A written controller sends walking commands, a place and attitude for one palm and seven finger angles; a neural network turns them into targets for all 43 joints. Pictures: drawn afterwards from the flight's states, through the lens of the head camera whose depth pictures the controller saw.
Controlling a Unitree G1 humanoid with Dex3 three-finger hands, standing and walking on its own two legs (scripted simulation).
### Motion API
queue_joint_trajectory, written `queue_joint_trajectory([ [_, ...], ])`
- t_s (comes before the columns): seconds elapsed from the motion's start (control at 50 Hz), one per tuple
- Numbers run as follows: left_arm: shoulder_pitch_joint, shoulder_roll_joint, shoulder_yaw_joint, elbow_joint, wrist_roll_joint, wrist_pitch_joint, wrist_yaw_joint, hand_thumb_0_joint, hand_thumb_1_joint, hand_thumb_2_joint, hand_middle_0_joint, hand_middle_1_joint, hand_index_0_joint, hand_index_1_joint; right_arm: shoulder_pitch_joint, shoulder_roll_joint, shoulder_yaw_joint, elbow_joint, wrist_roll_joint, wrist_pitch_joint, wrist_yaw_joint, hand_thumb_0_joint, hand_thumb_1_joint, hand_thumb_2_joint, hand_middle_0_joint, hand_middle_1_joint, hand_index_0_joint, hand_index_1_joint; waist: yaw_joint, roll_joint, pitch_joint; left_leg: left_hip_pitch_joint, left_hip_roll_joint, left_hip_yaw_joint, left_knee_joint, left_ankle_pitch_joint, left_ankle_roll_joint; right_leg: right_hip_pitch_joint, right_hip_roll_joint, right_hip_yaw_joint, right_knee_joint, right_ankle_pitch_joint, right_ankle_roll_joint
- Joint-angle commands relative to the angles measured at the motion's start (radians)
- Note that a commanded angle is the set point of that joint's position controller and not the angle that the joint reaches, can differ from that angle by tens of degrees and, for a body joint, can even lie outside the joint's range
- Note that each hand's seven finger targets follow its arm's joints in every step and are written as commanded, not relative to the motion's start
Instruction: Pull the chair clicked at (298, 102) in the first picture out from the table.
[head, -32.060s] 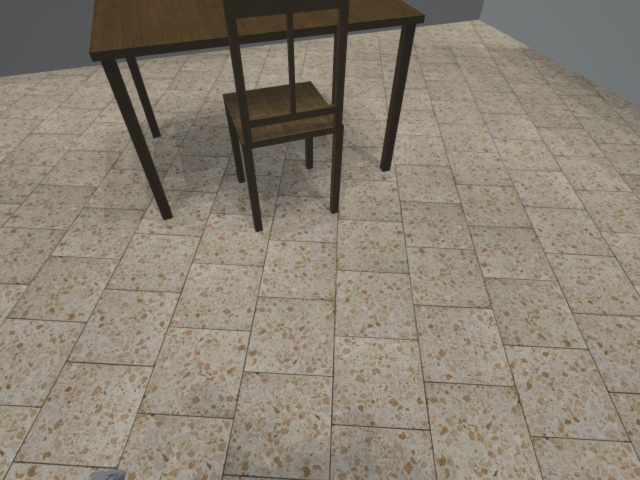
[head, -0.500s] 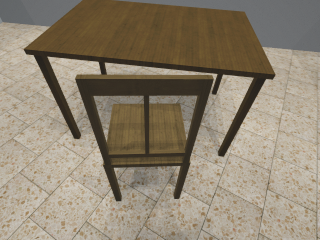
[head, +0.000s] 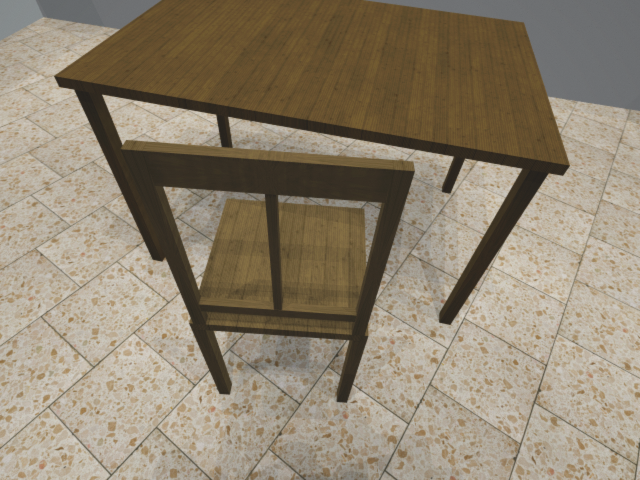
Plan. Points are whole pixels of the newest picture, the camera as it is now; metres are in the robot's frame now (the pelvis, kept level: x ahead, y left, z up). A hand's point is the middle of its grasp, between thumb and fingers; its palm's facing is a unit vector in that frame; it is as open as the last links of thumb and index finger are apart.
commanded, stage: shuffle to correct the standing spot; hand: left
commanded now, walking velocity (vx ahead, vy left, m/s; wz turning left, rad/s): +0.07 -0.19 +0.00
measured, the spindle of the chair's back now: (275, 258) +0.47 +0.11 -0.06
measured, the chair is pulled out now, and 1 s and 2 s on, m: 0.18 0.18 0.18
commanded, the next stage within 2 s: come to a stop and stand still in 0.08 s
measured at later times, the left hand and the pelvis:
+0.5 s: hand out of the picture +0.04 +0.07 -0.18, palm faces +0.07 -0.99 -0.15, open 7.3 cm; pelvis +0.05 -0.09 +0.01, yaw +1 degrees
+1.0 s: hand out of the picture +0.08 +0.14 -0.17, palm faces +0.02 -0.97 -0.24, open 7.4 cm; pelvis +0.03 -0.05 +0.00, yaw +0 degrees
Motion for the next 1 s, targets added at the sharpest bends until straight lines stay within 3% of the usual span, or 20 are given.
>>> queue_joint_trajectory([
  [0.0, 0.098, 0.030, 0.011, -0.040, 0.002, -0.012, -0.010, 0.000, 0.900, 0.900, -0.200, -0.300, -0.200, -0.300, 0.020, -0.219, -0.061, -0.060, 0.000, 0.009, -0.002, 0.000, -0.900, -0.900, 0.200, 0.300, 0.200, 0.300, -0.006, 0.169, 0.029, -0.129, 0.204, -0.192, -0.245, -0.194, 0.116, 0.111, 0.020, -0.065, -0.232, 0.089, 0.018],
  [0.06, 0.147, 0.085, 0.022, -0.037, 0.002, -0.025, -0.005, 0.000, 0.900, 0.900, -0.200, -0.300, -0.200, -0.300, 0.034, -0.183, -0.062, -0.068, 0.002, 0.024, 0.005, 0.000, -0.900, -0.900, 0.200, 0.300, 0.200, 0.300, 0.018, 0.033, 0.024, -0.201, 0.106, -0.116, -0.047, -0.253, 0.044, 0.241, 0.024, -0.039, -0.459, 0.118, 0.014],
  [0.1, 0.153, 0.207, 0.041, -0.055, 0.010, -0.028, 0.007, 0.000, 0.900, 0.900, -0.200, -0.300, -0.200, -0.300, 0.025, -0.070, -0.039, -0.111, 0.011, 0.027, 0.008, 0.000, -0.900, -0.900, 0.200, 0.300, 0.200, 0.300, 0.033, -0.284, 0.003, -0.301, -0.069, 0.042, 0.327, -0.342, -0.005, 0.239, -0.224, 0.307, -0.688, 0.002, -0.111],
  [0.12, 0.153, 0.205, 0.044, -0.062, 0.007, -0.030, 0.014, 0.000, 0.900, 0.900, -0.200, -0.300, -0.200, -0.300, -0.018, -0.078, -0.038, -0.127, 0.013, 0.034, 0.001, 0.000, -0.900, -0.900, 0.200, 0.300, 0.200, 0.300, 0.054, -0.297, -0.002, -0.309, -0.049, -0.006, 0.461, -0.358, 0.008, 0.199, -0.257, 0.398, -0.734, -0.029, -0.181],
  [0.14, 0.104, 0.189, 0.042, -0.066, 0.008, -0.030, 0.020, 0.000, 0.900, 0.900, -0.200, -0.300, -0.200, -0.300, -0.030, -0.096, -0.039, -0.125, 0.011, 0.025, 0.000, 0.000, -0.900, -0.900, 0.200, 0.300, 0.200, 0.300, 0.039, -0.302, 0.027, -0.332, -0.029, -0.026, 0.534, -0.314, 0.013, 0.192, -0.241, 0.389, -0.708, 0.094, -0.214],
  [0.18, 0.036, 0.150, 0.032, -0.079, 0.010, -0.033, 0.024, 0.000, 0.900, 0.900, -0.200, -0.300, -0.200, -0.300, 0.004, -0.082, -0.034, -0.100, 0.016, 0.014, 0.006, 0.000, -0.900, -0.900, 0.200, 0.300, 0.200, 0.300, 0.000, -0.172, -0.001, -0.252, -0.015, -0.007, 0.487, -0.266, 0.003, 0.196, -0.188, 0.212, -0.599, 0.397, -0.216],
  [0.22, 0.042, 0.130, 0.017, -0.056, 0.003, -0.048, 0.032, 0.000, 0.900, 0.900, -0.200, -0.300, -0.200, -0.300, 0.008, -0.027, -0.008, -0.080, 0.020, 0.009, 0.011, 0.000, -0.900, -0.900, 0.200, 0.300, 0.200, 0.300, -0.003, -0.093, -0.007, -0.143, -0.031, 0.001, 0.289, -0.222, -0.010, 0.182, -0.192, 0.189, -0.577, 0.552, -0.208],
  [0.28, 0.010, 0.123, -0.007, -0.024, -0.023, -0.067, 0.035, 0.000, 0.900, 0.900, -0.200, -0.300, -0.200, -0.300, 0.086, -0.006, 0.024, -0.013, 0.031, -0.003, 0.009, 0.000, -0.900, -0.900, 0.200, 0.300, 0.200, 0.300, -0.035, -0.021, -0.046, 0.137, -0.043, -0.031, -0.166, 0.082, -0.017, 0.157, -0.121, 0.122, -0.508, 0.530, -0.115],
  [0.32, 0.031, 0.090, -0.017, -0.017, -0.032, -0.068, 0.031, 0.000, 0.900, 0.900, -0.200, -0.300, -0.200, -0.300, 0.055, -0.085, 0.017, -0.014, 0.032, -0.017, 0.002, 0.000, -0.900, -0.900, 0.200, 0.300, 0.200, 0.300, 0.002, 0.068, -0.026, 0.158, 0.081, -0.135, -0.194, 0.430, 0.030, 0.169, -0.052, 0.091, -0.478, 0.470, -0.044],
  [0.36, 0.036, 0.095, -0.017, 0.001, -0.026, -0.053, 0.044, 0.000, 0.900, 0.900, -0.200, -0.300, -0.200, -0.300, 0.014, -0.098, 0.015, -0.017, 0.034, -0.013, -0.006, 0.000, -0.900, -0.900, 0.200, 0.300, 0.200, 0.300, 0.016, 0.188, -0.019, 0.113, 0.104, -0.161, -0.180, 0.520, 0.064, 0.223, -0.059, 0.084, -0.486, 0.374, -0.022],
  [0.5, 0.032, 0.144, -0.006, 0.003, -0.020, -0.050, 0.050, 0.000, 0.900, 0.900, -0.200, -0.300, -0.200, -0.300, 0.008, -0.115, -0.002, -0.053, 0.030, 0.024, 0.001, 0.000, -0.900, -0.900, 0.200, 0.300, 0.200, 0.300, 0.007, 0.013, -0.054, 0.131, 0.055, -0.112, -0.123, 0.294, 0.021, 0.224, -0.139, 0.144, -0.514, 0.514, -0.060],
  [0.58, -0.007, 0.159, -0.003, -0.021, -0.017, -0.048, 0.049, 0.000, 0.900, 0.900, -0.200, -0.300, -0.200, -0.300, 0.015, -0.104, -0.002, -0.060, 0.028, 0.040, 0.011, 0.000, -0.900, -0.900, 0.200, 0.300, 0.200, 0.300, -0.010, -0.072, -0.024, 0.097, 0.012, -0.082, -0.113, 0.119, -0.001, 0.180, -0.187, 0.197, -0.564, 0.415, -0.096],
  [0.66, -0.030, 0.143, -0.011, -0.030, -0.019, -0.046, 0.045, 0.000, 0.900, 0.900, -0.200, -0.300, -0.200, -0.300, 0.020, -0.101, 0.006, -0.049, 0.025, 0.032, 0.017, 0.000, -0.900, -0.900, 0.200, 0.300, 0.200, 0.300, -0.010, -0.030, 0.015, 0.112, 0.036, -0.118, -0.183, 0.105, 0.015, 0.116, -0.127, 0.153, -0.575, 0.226, -0.067],
  [0.68, 0.094, 0.155, -0.012, -0.002, -0.010, -0.077, 0.079, 0.000, 0.900, 0.900, -0.200, -0.300, -0.200, -0.300, -0.054, -0.150, -0.001, -0.121, 0.033, 0.007, 0.021, 0.000, -0.900, -0.900, 0.200, 0.300, 0.200, 0.300, 0.021, -0.007, -0.037, 0.068, 0.042, -0.074, 0.039, 0.115, -0.002, 0.207, -0.167, 0.219, -0.556, 0.719, -0.009],
  [0.7, 0.018, 0.223, -0.006, -0.057, -0.013, -0.088, 0.071, 0.000, 0.900, 0.900, -0.200, -0.300, -0.200, -0.300, 0.020, -0.093, 0.003, -0.138, 0.032, 0.022, 0.032, 0.000, -0.900, -0.900, 0.200, 0.300, 0.200, 0.300, -0.028, -0.104, -0.110, -0.015, -0.026, -0.069, 0.060, -0.092, -0.004, 0.268, -0.235, 0.276, -0.566, 0.535, -0.066],
  [0.72, -0.014, 0.232, -0.001, -0.085, -0.012, -0.090, 0.065, 0.000, 0.900, 0.900, -0.200, -0.300, -0.200, -0.300, 0.012, -0.108, 0.004, -0.137, 0.020, 0.032, 0.039, 0.000, -0.900, -0.900, 0.200, 0.300, 0.200, 0.300, -0.013, -0.069, -0.105, -0.025, -0.018, -0.062, 0.099, -0.114, -0.009, 0.247, -0.255, 0.299, -0.588, 0.409, -0.129],
  [0.76, -0.051, 0.221, 0.003, -0.117, -0.011, -0.089, 0.061, 0.000, 0.900, 0.900, -0.200, -0.300, -0.200, -0.300, 0.035, -0.098, 0.001, -0.141, 0.023, 0.029, 0.040, 0.000, -0.900, -0.900, 0.200, 0.300, 0.200, 0.300, -0.043, -0.038, -0.056, -0.005, -0.027, -0.062, 0.077, -0.079, -0.011, 0.163, -0.228, 0.255, -0.582, 0.303, -0.163],
  [0.8, -0.077, 0.206, -0.003, -0.122, -0.016, -0.084, 0.056, 0.000, 0.900, 0.900, -0.200, -0.300, -0.200, -0.300, 0.082, -0.097, 0.007, -0.125, 0.024, 0.017, 0.038, 0.000, -0.900, -0.900, 0.200, 0.300, 0.200, 0.300, -0.060, -0.035, -0.021, 0.068, -0.019, -0.075, -0.059, 0.007, -0.003, 0.106, -0.156, 0.173, -0.532, 0.258, -0.115],
  [0.86, -0.055, 0.163, -0.013, -0.119, -0.017, -0.052, 0.048, 0.000, 0.900, 0.900, -0.200, -0.300, -0.200, -0.300, 0.044, -0.136, 0.009, -0.132, 0.014, 0.007, 0.034, 0.000, -0.900, -0.900, 0.200, 0.300, 0.200, 0.300, -0.016, 0.100, 0.090, -0.066, 0.065, -0.210, -0.195, -0.034, 0.050, 0.101, -0.035, 0.073, -0.469, 0.058, -0.045],
  [0.98, -0.019, 0.143, -0.020, -0.103, -0.015, -0.044, 0.040, 0.000, 0.900, 0.900, -0.200, -0.300, -0.200, -0.300, 0.039, -0.165, 0.009, -0.119, 0.016, -0.001, 0.030, 0.000, -0.900, -0.900, 0.200, 0.300, 0.200, 0.300, 0.004, 0.037, 0.058, -0.106, 0.076, -0.249, -0.302, -0.199, 0.060, 0.181, -0.021, 0.048, -0.447, 0.099, -0.032],
])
